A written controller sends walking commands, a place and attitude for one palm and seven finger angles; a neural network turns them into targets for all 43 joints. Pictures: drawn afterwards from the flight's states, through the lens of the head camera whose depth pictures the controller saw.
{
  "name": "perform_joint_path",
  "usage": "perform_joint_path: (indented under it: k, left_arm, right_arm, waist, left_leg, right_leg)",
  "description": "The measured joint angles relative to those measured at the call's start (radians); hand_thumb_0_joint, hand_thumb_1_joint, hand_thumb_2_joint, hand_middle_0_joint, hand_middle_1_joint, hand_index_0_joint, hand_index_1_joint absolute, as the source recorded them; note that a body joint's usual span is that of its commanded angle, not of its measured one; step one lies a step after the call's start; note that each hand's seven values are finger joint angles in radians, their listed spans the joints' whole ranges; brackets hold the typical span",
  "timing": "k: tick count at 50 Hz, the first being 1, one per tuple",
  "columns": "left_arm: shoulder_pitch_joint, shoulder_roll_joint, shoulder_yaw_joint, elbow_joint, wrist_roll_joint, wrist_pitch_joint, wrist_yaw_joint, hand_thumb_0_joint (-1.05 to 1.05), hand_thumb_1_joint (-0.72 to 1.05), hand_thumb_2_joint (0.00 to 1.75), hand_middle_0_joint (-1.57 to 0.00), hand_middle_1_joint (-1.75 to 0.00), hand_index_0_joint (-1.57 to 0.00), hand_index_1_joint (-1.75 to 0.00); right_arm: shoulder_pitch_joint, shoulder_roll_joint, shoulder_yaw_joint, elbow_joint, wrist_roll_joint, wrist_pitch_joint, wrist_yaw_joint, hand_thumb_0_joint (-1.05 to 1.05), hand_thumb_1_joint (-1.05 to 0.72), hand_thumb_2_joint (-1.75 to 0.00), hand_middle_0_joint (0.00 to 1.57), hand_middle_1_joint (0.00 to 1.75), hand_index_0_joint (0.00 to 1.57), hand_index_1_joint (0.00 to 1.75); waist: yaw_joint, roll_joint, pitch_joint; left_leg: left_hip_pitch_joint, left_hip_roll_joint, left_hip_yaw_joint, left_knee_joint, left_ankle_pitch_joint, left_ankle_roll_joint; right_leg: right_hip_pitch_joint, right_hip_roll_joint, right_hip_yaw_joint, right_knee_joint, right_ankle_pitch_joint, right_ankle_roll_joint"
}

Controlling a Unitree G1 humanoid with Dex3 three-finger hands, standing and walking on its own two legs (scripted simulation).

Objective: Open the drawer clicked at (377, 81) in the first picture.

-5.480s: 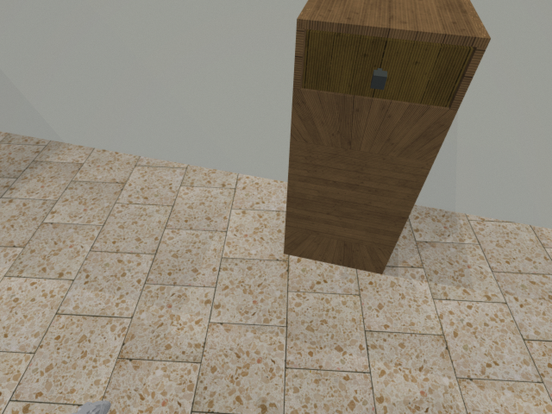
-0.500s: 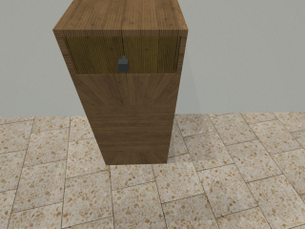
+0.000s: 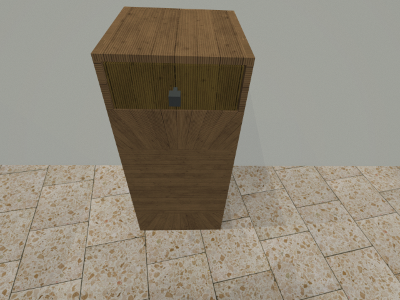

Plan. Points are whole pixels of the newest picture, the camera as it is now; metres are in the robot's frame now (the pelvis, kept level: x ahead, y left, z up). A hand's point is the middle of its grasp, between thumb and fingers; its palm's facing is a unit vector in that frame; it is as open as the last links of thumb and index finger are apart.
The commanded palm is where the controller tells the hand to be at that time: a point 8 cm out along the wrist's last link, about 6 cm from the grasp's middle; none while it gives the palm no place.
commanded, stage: shuffle to correct the standing spot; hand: left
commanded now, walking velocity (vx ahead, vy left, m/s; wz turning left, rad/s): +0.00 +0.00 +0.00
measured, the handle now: (175, 95) +0.62 +0.11 +0.10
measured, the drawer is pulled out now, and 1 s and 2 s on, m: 0.00 0.00 0.00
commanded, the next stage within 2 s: come to a stop and stand still in 1.00 s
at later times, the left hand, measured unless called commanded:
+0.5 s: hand out of the picture -0.05 +0.14 -0.17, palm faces +0.12 -0.98 -0.18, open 7.4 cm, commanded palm none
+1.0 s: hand out of the picture +0.13 +0.13 -0.17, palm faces +0.05 -0.98 -0.19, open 7.3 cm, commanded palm none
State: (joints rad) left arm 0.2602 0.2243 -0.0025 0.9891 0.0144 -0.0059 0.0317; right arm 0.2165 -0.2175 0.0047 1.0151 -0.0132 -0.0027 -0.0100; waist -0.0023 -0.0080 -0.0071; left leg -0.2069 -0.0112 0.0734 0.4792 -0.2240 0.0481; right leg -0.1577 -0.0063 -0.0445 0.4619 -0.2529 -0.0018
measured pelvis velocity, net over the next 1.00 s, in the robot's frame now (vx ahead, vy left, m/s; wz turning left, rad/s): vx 0.11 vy -0.06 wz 0.03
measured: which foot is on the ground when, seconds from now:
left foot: down 0.00-0.44, up 0.46-0.70, down 0.72-1.00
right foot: down 0.00-0.72, up 0.74-1.00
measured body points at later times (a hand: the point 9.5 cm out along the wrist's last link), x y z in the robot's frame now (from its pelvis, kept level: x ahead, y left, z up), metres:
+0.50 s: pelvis +0.02 -0.03 +0.00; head +0.02 -0.03 +0.45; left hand -0.06 +0.19 -0.16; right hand +0.00 -0.26 -0.16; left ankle +0.01 +0.08 -0.72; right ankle +0.00 -0.11 -0.74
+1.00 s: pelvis +0.11 -0.06 +0.00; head +0.11 -0.05 +0.45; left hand +0.13 +0.18 -0.15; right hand +0.09 -0.29 -0.15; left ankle +0.10 +0.06 -0.74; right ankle +0.17 -0.22 -0.70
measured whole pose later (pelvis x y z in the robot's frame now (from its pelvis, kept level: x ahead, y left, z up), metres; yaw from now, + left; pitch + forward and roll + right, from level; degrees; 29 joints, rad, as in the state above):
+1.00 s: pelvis +0.11 -0.06 +0.00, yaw +1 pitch -1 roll +0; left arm 0.28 0.19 0.07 1.01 0.04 0.04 -0.01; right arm 0.33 -0.13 -0.04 1.09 -0.03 -0.02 -0.04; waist -0.03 -0.01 0.01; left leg -0.19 0.10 0.18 0.46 -0.26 -0.01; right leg -0.46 -0.11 -0.05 0.80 -0.27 0.04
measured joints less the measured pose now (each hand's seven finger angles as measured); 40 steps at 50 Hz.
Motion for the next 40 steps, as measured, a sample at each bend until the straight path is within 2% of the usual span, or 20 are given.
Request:
perform_joint_path:
  k: [9,15,19,22,25,28,30,33,35,36,38,40]
  left_arm:
    - [0.057,-0.017,-0.002,0.051,0.008,0.016,-0.004,0.01,0.91,0.90,-0.20,-0.30,-0.20,-0.30]
    - [0.124,-0.039,0.012,0.070,0.020,0.040,-0.022,0.01,0.91,0.90,-0.20,-0.30,-0.20,-0.30]
    - [0.157,-0.059,0.021,0.083,0.019,0.046,-0.031,0.01,0.91,0.90,-0.20,-0.30,-0.20,-0.30]
    - [0.181,-0.074,0.025,0.085,0.018,0.034,-0.028,0.01,0.91,0.90,-0.20,-0.30,-0.20,-0.30]
    - [0.200,-0.081,0.032,0.084,0.013,0.014,-0.012,0.01,0.91,0.90,-0.20,-0.30,-0.20,-0.30]
    - [0.211,-0.097,0.033,0.095,0.014,0.001,-0.006,0.00,0.91,0.90,-0.20,-0.30,-0.20,-0.30]
    - [0.213,-0.110,0.029,0.103,0.017,-0.003,-0.006,0.00,0.91,0.90,-0.20,-0.30,-0.20,-0.30]
    - [0.212,-0.125,0.024,0.113,0.020,-0.004,-0.010,0.00,0.91,0.90,-0.20,-0.30,-0.20,-0.30]
    - [0.213,-0.133,0.022,0.116,0.016,0.001,-0.015,0.00,0.91,0.90,-0.20,-0.30,-0.20,-0.30]
    - [0.217,-0.137,0.022,0.116,0.014,0.004,-0.019,0.00,0.91,0.90,-0.20,-0.30,-0.20,-0.30]
    - [0.205,-0.133,0.022,0.122,0.014,0.020,-0.026,0.00,0.91,0.90,-0.20,-0.30,-0.20,-0.30]
    - [0.183,-0.126,0.026,0.121,0.024,0.037,-0.032,0.01,0.91,0.90,-0.20,-0.30,-0.20,-0.30]
  right_arm:
    - [0.042,0.016,-0.001,0.042,-0.002,0.020,0.005,0.01,-0.90,-0.89,0.20,0.30,0.20,0.29]
    - [0.096,0.040,-0.017,0.064,-0.006,0.037,-0.003,0.01,-0.90,-0.89,0.20,0.30,0.20,0.29]
    - [0.119,0.041,-0.031,0.075,-0.006,0.037,-0.013,0.01,-0.90,-0.89,0.20,0.30,0.20,0.29]
    - [0.138,0.039,-0.037,0.086,-0.004,0.037,-0.018,0.01,-0.90,-0.89,0.20,0.30,0.20,0.29]
    - [0.140,0.050,-0.038,0.096,-0.004,0.041,-0.014,0.01,-0.90,-0.89,0.20,0.30,0.20,0.29]
    - [0.120,0.057,-0.042,0.090,-0.004,0.034,-0.009,0.01,-0.90,-0.89,0.20,0.30,0.20,0.29]
    - [0.099,0.061,-0.043,0.080,-0.004,0.026,-0.009,0.01,-0.90,-0.90,0.20,0.30,0.20,0.29]
    - [0.060,0.072,-0.043,0.063,-0.004,0.015,-0.015,0.01,-0.91,-0.90,0.20,0.30,0.20,0.29]
    - [0.040,0.070,-0.043,0.051,-0.005,-0.002,-0.023,0.01,-0.92,-0.90,0.20,0.30,0.20,0.29]
    - [0.033,0.068,-0.041,0.044,-0.006,-0.015,-0.025,0.01,-0.93,-0.90,0.20,0.30,0.20,0.29]
    - [0.017,0.078,-0.040,0.036,-0.009,-0.030,-0.030,0.01,-0.93,-0.89,0.20,0.30,0.20,0.29]
    - [0.018,0.086,-0.035,0.029,-0.009,-0.037,-0.034,0.01,-0.92,-0.89,0.20,0.30,0.20,0.29]
  waist:
    - [-0.005,-0.005,0.007]
    - [-0.007,-0.008,-0.001]
    - [-0.009,0.003,0.004]
    - [-0.004,0.023,-0.003]
    - [0.009,0.014,-0.010]
    - [0.013,0.004,-0.004]
    - [0.015,0.001,0.001]
    - [0.022,-0.005,0.008]
    - [0.023,-0.008,0.012]
    - [0.022,-0.009,0.012]
    - [0.020,-0.039,0.015]
    - [0.012,-0.051,0.012]
  left_leg:
    - [-0.008,-0.016,-0.004,-0.037,0.029,0.010]
    - [-0.030,-0.020,-0.012,-0.027,0.022,0.014]
    - [-0.036,-0.012,-0.019,-0.010,0.007,-0.001]
    - [-0.057,0.010,-0.038,0.053,-0.074,-0.010]
    - [-0.135,0.036,-0.027,0.266,-0.188,-0.007]
    - [-0.202,0.059,-0.009,0.428,-0.204,-0.013]
    - [-0.217,0.072,0.010,0.427,-0.206,-0.019]
    - [-0.199,0.081,0.042,0.319,-0.182,-0.024]
    - [-0.149,0.080,0.066,0.183,-0.100,-0.024]
    - [-0.126,0.081,0.070,0.131,-0.059,-0.011]
    - [-0.119,0.075,0.101,0.161,-0.069,0.004]
    - [-0.088,0.076,0.124,0.147,-0.085,0.001]
  right_leg:
    - [-0.015,-0.015,-0.006,-0.012,0.001,0.009]
    - [-0.057,-0.018,-0.016,0.064,-0.104,-0.006]
    - [-0.050,-0.007,-0.026,0.047,-0.062,-0.016]
    - [-0.026,0.015,-0.048,0.012,-0.021,-0.034]
    - [-0.003,0.029,-0.070,-0.015,-0.037,-0.055]
    - [0.029,0.039,-0.086,-0.050,-0.035,-0.064]
    - [0.046,0.043,-0.094,-0.060,-0.040,-0.065]
    - [0.059,0.046,-0.099,-0.044,-0.067,-0.061]
    - [0.054,0.047,-0.099,0.006,-0.107,-0.054]
    - [0.037,0.047,-0.094,0.061,-0.138,-0.050]
    - [-0.043,0.024,-0.062,0.259,-0.208,-0.038]
    - [-0.136,0.007,-0.034,0.453,-0.217,-0.027]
